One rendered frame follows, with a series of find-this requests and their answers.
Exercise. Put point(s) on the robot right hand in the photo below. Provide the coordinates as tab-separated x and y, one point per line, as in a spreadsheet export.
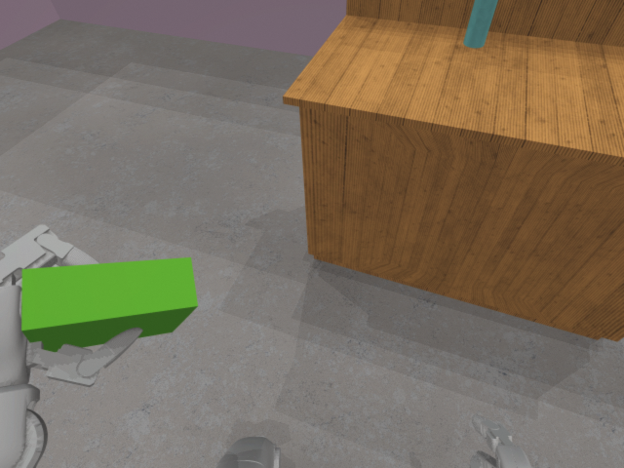
499	441

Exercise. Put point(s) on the robot left hand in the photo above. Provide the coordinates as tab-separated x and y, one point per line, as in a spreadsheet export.
41	248

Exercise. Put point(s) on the robot left forearm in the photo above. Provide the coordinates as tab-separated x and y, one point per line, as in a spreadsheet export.
23	432

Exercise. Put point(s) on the table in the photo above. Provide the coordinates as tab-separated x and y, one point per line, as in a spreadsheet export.
491	175

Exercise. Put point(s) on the robot left thigh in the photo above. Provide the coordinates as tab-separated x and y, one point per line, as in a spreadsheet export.
251	452

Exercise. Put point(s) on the sponge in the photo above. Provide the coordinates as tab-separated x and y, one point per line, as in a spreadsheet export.
87	305

